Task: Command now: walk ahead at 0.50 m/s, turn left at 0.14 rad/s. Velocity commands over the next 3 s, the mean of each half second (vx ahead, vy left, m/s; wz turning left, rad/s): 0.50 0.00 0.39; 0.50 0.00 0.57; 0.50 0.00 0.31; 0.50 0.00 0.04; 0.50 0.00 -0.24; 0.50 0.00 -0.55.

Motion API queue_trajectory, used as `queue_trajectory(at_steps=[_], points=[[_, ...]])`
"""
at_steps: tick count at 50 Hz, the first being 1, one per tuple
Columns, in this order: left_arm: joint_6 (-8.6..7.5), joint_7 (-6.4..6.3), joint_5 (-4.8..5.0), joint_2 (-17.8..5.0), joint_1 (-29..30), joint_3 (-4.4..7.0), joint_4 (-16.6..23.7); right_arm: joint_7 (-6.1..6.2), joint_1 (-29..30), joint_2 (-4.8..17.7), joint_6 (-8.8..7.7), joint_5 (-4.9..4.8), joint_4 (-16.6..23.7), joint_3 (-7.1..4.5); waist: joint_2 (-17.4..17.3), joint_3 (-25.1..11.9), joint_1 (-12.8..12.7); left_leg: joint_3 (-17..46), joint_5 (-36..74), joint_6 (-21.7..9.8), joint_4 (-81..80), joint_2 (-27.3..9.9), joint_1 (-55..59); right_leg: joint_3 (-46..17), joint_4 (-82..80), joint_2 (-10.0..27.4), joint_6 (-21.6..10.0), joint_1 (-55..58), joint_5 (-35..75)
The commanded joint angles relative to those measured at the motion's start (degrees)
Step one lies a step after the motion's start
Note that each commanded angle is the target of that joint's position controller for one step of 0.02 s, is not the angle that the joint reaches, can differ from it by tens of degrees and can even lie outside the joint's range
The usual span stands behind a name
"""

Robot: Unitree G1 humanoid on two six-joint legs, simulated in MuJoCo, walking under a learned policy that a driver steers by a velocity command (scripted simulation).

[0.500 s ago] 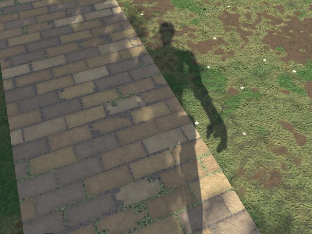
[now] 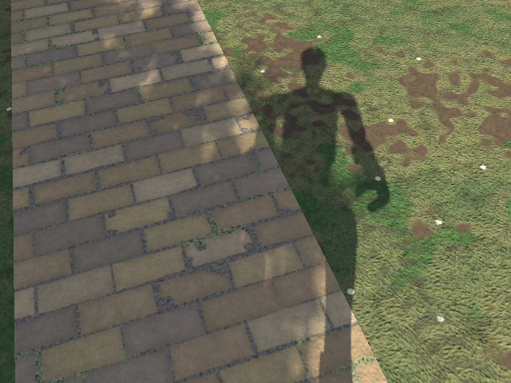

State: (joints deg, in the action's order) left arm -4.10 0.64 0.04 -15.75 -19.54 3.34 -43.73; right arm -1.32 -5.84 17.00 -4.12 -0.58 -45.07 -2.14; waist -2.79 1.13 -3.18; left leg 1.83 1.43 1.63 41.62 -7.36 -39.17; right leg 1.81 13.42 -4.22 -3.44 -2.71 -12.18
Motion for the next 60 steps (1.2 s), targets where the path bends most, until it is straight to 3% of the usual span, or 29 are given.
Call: queue_trajectory(at_steps=[1, 6, 8, 9, 10, 11, 12, 13, 14, 15, 19, 24, 29, 32, 33, 34, 35, 36, 37, 38, 39, 41, 44, 50, 54, 56, 58, 59, 60], points=[[-1.02, -0.42, 0.22, -9.99, 0.34, 2.65, 1.98, -0.87, 4.99, 2.83, -0.68, -0.66, 4.08, -0.14, 5.76, 2.40, -0.70, -1.03, 6.06, -1.04, -6.03, 1.63, 3.78, -3.91, -6.21, 15.83, -8.24, -3.06, 11.42], [0.30, -1.12, 0.67, -10.94, 0.23, 3.32, -0.22, -2.33, 6.23, 4.48, -0.64, -0.45, 6.47, -0.75, 6.39, 2.22, 0.34, -1.68, -4.34, -5.37, -9.57, 4.18, 2.64, -0.96, 0.58, 19.49, -5.34, 7.84, 24.24], [1.29, -1.82, 0.43, -11.69, 2.21, 3.42, 0.30, -2.18, -2.85, 7.18, -0.36, -0.13, 4.64, -2.49, 7.29, -4.22, 5.54, -5.86, -6.83, -7.75, -10.42, 8.75, 15.94, 2.69, 13.96, 17.26, -2.70, 7.71, 44.19], [1.64, -2.48, -0.05, -10.52, 1.46, 2.84, 1.01, -1.65, -11.30, 10.49, -0.11, -0.28, 2.54, -4.22, 5.25, -9.48, 8.99, -3.74, -5.05, -9.62, -10.26, 9.17, 29.52, 5.16, 26.86, 14.58, -0.45, 1.14, 42.74], [0.62, -2.28, -1.23, -6.11, -4.32, 1.17, 3.51, -0.99, -17.63, 17.47, 0.21, -0.15, 2.41, -6.11, -6.64, -17.41, 7.82, 20.61, -7.67, -18.88, -9.91, -4.76, 52.45, 5.89, 49.74, 7.87, 3.79, -21.52, 19.71], [-1.08, -1.48, -1.20, -3.96, -3.56, 0.01, 3.32, -1.26, -18.32, 15.03, 0.11, -1.18, 2.56, -5.26, -11.31, -23.46, 7.82, 45.19, -18.50, -24.75, -22.08, -11.40, 61.85, -3.37, 61.97, -0.70, 5.39, -35.86, -19.33], [-2.67, -0.47, 1.13, -8.47, 1.27, 1.03, 4.36, -1.19, -17.24, 11.65, -0.01, -0.87, 2.88, -4.18, -6.85, -18.60, 9.74, 41.05, -24.29, -21.65, -24.59, -10.49, 59.29, -8.95, 65.09, 3.27, 3.72, -42.01, -17.61], [-3.49, -0.24, 2.03, -8.77, 5.90, 0.87, 5.85, -0.92, -14.31, 10.06, -0.08, -0.53, 3.66, -3.81, -2.78, -11.98, 9.20, 33.78, -22.56, -19.52, -24.84, -8.39, 51.62, -7.88, 62.61, 5.73, 2.60, -42.99, -13.23], [-3.83, -0.52, 0.92, -8.50, 7.98, 0.85, 6.39, -0.80, -11.11, 8.94, -0.05, -0.21, 4.30, -3.39, 1.39, -6.71, 7.23, 28.30, -17.06, -18.53, -25.64, -6.52, 42.74, -7.19, 57.50, 7.78, 2.41, -41.50, -9.98], [-3.53, -0.95, -0.24, -8.98, 7.93, 1.34, 6.36, -0.53, -8.68, 7.27, -0.15, 0.32, 5.13, -2.86, 1.15, -4.99, 5.11, 24.39, -11.23, -17.74, -26.60, -4.77, 36.39, -7.44, 52.65, 9.58, 2.62, -37.18, -7.43], [-1.56, -1.27, -1.05, -6.71, 6.54, 1.15, 6.64, 0.56, -7.48, 7.96, -0.15, 0.27, 6.42, -3.14, -0.74, -3.01, 2.45, 17.74, 0.11, -18.52, -29.44, -1.52, 26.59, -5.78, 43.60, 9.47, 5.61, -32.29, -2.92], [-1.84, -0.91, -0.71, -3.88, 16.94, -0.01, 9.07, 1.97, -11.36, 9.38, 0.54, -0.63, 5.22, -3.80, -1.44, -1.13, 6.22, 12.93, -2.91, -14.52, -28.47, 2.78, 22.96, -4.90, 23.20, 5.96, 7.60, -27.77, 15.18], [-3.04, 0.35, 0.37, -6.04, 21.69, 0.69, 10.43, 2.48, -15.42, 8.95, 1.77, -1.02, 4.07, -3.90, -2.46, -1.16, 7.45, 20.00, -7.01, -13.17, -22.60, 0.45, 29.63, -6.82, 14.47, 3.81, 6.44, -24.92, 14.02], [-3.83, 0.28, 0.46, -8.14, 14.89, 1.98, 8.72, 2.50, -13.72, 8.02, 2.25, -0.70, 4.84, -3.82, -4.37, -3.17, 3.06, 22.49, -3.24, -11.02, -15.59, 1.10, 30.90, -5.69, 10.52, 3.80, 3.12, -15.17, 9.50], [-4.11, -0.15, -0.37, -10.13, 8.53, 2.82, 7.78, 2.24, -13.24, 5.55, 2.05, -0.33, 5.60, -2.93, -2.85, -8.64, -0.14, 19.80, -2.68, -9.18, -6.38, 3.92, 27.59, -8.58, 11.43, 8.06, 0.32, -3.49, 8.97], [-3.84, -0.67, -0.74, -13.48, -0.31, 3.59, 7.00, 2.20, -14.78, 2.03, 1.83, 0.94, 6.77, -1.68, 5.67, -17.14, -2.63, 13.31, -17.33, -6.73, 10.18, 8.84, 19.34, -19.75, 12.36, 18.59, -3.01, 11.78, 6.33], [-2.95, -0.09, -0.79, -16.71, -2.99, 4.43, 4.59, 2.08, -22.45, 1.13, 1.21, -1.30, 8.61, -1.16, 25.49, -20.38, 1.59, 8.07, -37.13, -3.98, 26.02, 13.33, -0.85, -47.00, 6.44, 29.30, -11.99, 24.02, -8.16], [-2.71, 0.02, 0.19, -10.37, -0.38, 3.16, 6.10, 2.31, -20.35, 7.51, 1.30, -1.84, 6.63, -2.35, 15.51, -14.17, -0.20, 9.52, -33.21, -3.05, 31.83, 8.33, -6.14, -45.69, 4.08, 27.90, -10.22, 19.48, -18.37], [-2.35, -0.30, 0.18, -7.44, 1.80, 2.32, 6.36, 2.18, -13.84, 9.76, 1.63, -1.31, 7.51, -3.11, 9.98, -7.51, -1.69, 7.80, -27.53, -2.64, 32.51, 6.71, -6.88, -35.16, 3.66, 25.06, -7.64, 12.77, -15.17], [-2.09, -0.31, -0.41, -6.83, 4.19, 1.86, 6.43, 2.19, -11.17, 8.70, 1.87, -0.77, 8.07, -3.10, 6.18, -4.23, -0.69, 6.50, -23.66, -2.18, 31.37, 4.93, -4.82, -28.34, 2.54, 22.49, -6.57, 6.41, -7.13], [-1.91, -0.38, -0.58, -5.79, 5.68, 1.55, 5.84, 1.94, -9.44, 7.90, 1.89, -0.33, 8.88, -3.26, 6.29, -1.59, 0.20, 6.43, -21.22, -1.93, 28.78, 3.54, -4.04, -23.52, 1.33, 20.54, -6.44, 2.28, -1.32], [-2.22, -0.51, -0.71, -5.05, 6.49, 1.33, 5.02, 1.30, -10.15, 5.49, 2.39, -1.12, 9.38, -3.06, 9.16, -0.75, 1.79, 5.12, -19.20, -1.75, 26.10, 1.75, -0.70, -16.42, -1.34, 18.32, -6.04, -2.05, 4.10], [-2.63, -0.51, -0.25, -6.91, 6.16, 2.04, 3.33, 1.04, -7.66, 3.28, 2.99, -0.76, 11.06, -2.47, 7.75, 0.32, 2.07, 3.96, -16.38, -0.68, 21.13, 0.77, -2.80, -10.51, -3.91, 19.06, -7.68, -3.01, 10.82], [-1.68, -0.94, 0.02, -9.74, 5.13, 2.70, 0.85, -0.71, 0.55, 1.78, 2.10, -0.68, 13.02, -1.55, 5.91, 1.65, -0.52, -0.20, -0.58, -1.33, 2.79, 1.61, 0.27, 1.53, -4.35, 17.49, -5.69, -0.78, 17.75], [-0.59, -0.93, 1.23, -11.64, 1.96, 3.24, -1.32, -1.86, 5.57, 2.06, 2.07, -0.84, 15.53, -1.58, 5.97, 3.15, -1.38, -2.92, -3.74, -3.91, -4.20, 3.24, 2.16, 4.53, -2.19, 19.69, -4.34, 4.55, 23.17], [0.02, -0.99, 1.84, -13.23, 1.46, 3.61, -2.02, -1.94, 3.97, 3.49, 2.18, -0.40, 15.97, -2.36, 7.34, 1.28, 0.93, -5.24, -9.86, -6.34, -5.98, 6.52, 7.90, 5.88, 3.40, 20.39, -3.71, 6.81, 39.70], [0.63, -1.27, 2.02, -13.40, 2.08, 3.31, -2.43, -1.27, -9.18, 7.51, 2.48, -0.23, 12.57, -4.80, 6.81, -6.10, 9.04, -7.08, -7.57, -9.80, -10.97, 10.84, 27.49, 8.84, 20.12, 18.40, -1.68, 3.09, 50.04], [0.31, -1.45, 0.73, -10.97, 1.47, 2.12, -1.80, -0.23, -18.66, 11.21, 2.99, -0.31, 10.16, -6.33, 3.04, -11.50, 13.10, 1.12, -5.06, -12.11, -10.13, 5.83, 45.20, 9.27, 35.45, 16.32, 0.40, -9.84, 34.97], [-0.80, -0.54, -0.99, -2.92, -5.27, -0.64, 0.79, 0.23, -17.94, 17.66, 2.61, -0.40, 9.98, -6.85, -12.48, -17.98, 5.92, 33.15, -13.39, -22.33, -14.70, -10.62, 62.65, 6.26, 57.06, 5.61, 4.02, -33.52, -17.65]])
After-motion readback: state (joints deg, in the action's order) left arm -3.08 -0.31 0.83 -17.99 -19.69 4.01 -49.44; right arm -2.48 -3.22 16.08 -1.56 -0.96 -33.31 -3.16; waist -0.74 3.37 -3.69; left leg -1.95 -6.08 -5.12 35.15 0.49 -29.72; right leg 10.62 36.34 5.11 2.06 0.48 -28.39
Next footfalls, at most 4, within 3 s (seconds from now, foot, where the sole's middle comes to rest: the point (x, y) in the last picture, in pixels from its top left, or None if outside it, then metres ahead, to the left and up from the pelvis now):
0.18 left None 0.29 0.15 -0.78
0.66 right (281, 341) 0.60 0.01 -0.78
1.18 left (150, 298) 0.71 0.39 -0.78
1.70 right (164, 195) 1.09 0.42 -0.78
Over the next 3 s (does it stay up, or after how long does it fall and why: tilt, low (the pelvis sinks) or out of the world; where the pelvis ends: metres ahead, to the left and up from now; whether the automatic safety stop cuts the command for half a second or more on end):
stays up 1.45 0.78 0.00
